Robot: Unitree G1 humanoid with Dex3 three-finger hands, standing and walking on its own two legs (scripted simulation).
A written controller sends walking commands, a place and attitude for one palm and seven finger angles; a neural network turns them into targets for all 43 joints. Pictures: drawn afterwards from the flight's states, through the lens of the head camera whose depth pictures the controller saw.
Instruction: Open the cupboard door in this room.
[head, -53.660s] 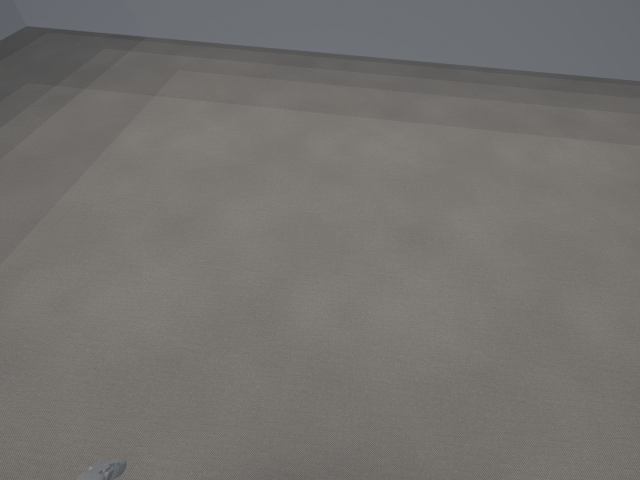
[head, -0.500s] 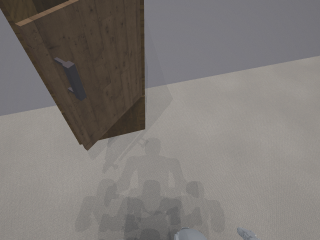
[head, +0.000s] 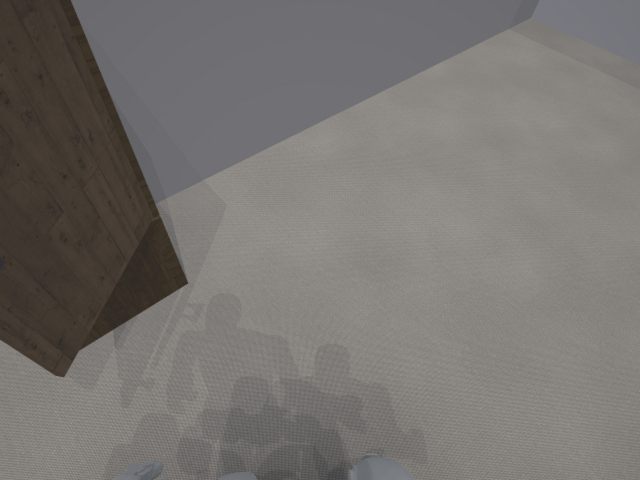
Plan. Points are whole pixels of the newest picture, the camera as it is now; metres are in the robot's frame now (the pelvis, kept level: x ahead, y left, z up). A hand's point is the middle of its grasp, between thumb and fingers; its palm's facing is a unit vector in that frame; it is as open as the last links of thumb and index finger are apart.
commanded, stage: walk to a spot facing it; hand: left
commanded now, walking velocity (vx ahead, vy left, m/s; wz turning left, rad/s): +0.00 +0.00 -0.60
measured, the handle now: out of the picture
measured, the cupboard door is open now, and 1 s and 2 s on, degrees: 39 39 39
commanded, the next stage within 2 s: turn to face it in 1.68 s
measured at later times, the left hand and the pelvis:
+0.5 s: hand out of the picture +0.12 +0.15 -0.16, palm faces -0.25 -0.95 -0.20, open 7.4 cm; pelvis +0.02 -0.03 +0.01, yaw -18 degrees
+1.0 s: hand (368, 325) +0.38 -0.08 -0.15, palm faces -0.60 -0.77 -0.22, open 7.4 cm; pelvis +0.13 -0.14 -0.01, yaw -35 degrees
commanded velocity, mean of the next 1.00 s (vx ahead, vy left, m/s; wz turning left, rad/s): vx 0.25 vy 0.00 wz -0.53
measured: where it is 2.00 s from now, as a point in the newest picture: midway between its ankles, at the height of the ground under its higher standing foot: (451, 388)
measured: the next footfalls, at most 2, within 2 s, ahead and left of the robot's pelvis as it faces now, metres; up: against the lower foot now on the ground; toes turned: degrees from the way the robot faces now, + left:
right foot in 0.22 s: +0.03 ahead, -0.15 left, +0.00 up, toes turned -12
left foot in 0.52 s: +0.12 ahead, +0.07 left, +0.00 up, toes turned -16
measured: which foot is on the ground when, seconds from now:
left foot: down 0.00-0.20, up 0.22-0.50, down 0.52-0.92, up 0.94-1.00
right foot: up 0.00-0.20, down 0.22-0.52, up 0.54-0.92, down 0.94-1.00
